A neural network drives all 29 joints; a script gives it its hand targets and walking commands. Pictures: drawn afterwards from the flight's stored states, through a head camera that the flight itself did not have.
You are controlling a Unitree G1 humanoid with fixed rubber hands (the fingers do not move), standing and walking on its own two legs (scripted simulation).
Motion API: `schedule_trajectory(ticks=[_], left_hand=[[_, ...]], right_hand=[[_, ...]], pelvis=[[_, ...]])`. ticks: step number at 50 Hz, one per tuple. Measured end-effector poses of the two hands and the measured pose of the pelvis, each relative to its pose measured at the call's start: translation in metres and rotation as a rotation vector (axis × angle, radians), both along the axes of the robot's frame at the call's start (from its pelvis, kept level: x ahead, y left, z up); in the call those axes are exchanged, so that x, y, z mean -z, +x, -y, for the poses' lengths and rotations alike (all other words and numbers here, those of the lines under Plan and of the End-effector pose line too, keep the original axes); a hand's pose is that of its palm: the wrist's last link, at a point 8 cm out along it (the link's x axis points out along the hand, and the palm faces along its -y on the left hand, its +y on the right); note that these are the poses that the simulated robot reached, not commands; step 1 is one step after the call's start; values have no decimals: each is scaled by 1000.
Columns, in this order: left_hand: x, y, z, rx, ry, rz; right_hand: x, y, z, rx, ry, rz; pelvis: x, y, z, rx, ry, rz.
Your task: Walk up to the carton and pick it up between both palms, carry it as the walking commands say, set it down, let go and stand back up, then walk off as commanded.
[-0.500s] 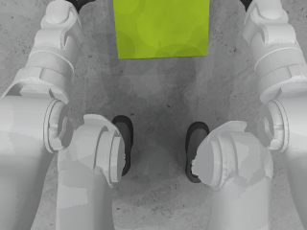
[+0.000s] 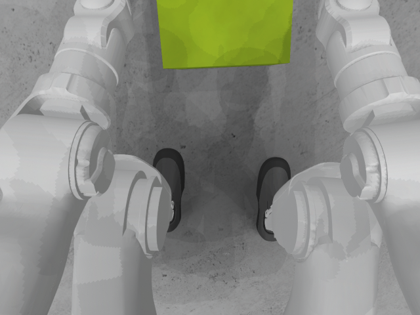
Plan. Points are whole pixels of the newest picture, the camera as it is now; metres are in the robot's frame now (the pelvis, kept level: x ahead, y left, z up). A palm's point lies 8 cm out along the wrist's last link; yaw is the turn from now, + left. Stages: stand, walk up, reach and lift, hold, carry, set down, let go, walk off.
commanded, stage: reach and lift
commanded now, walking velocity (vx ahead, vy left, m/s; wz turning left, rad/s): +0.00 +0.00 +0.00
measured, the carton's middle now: (223, 1) +0.54 +0.01 -0.29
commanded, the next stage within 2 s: none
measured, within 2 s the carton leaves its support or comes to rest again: leaves its support in 0.92 s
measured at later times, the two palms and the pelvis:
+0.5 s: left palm out of the picture +0.55 +0.15 -0.20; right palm out of the picture +0.56 -0.14 -0.21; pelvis +0.01 +0.00 -0.01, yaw -1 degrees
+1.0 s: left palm out of the picture +0.54 +0.15 -0.18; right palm out of the picture +0.54 -0.14 -0.19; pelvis +0.01 +0.00 -0.01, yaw -1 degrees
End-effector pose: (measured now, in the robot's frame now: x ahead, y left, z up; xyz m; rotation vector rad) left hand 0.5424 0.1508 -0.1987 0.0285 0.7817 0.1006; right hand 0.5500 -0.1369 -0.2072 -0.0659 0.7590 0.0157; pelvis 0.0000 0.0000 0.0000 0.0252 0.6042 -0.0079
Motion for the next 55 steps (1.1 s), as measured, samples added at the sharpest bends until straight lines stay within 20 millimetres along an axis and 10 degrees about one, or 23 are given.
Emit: schedule_trajectory(ticks=[39, 55], left_hand=[[-3, 4, -1, 29, -13, -53], [-37, -3, 7, -33, -3, 9]], right_hand=[[-3, 3, 2, -19, 19, -64], [-30, -7, 2, 30, -17, -40]], pelvis=[[9, 14, 4, 11, 2, 0], [4, 2, 1, 16, -5, 18]])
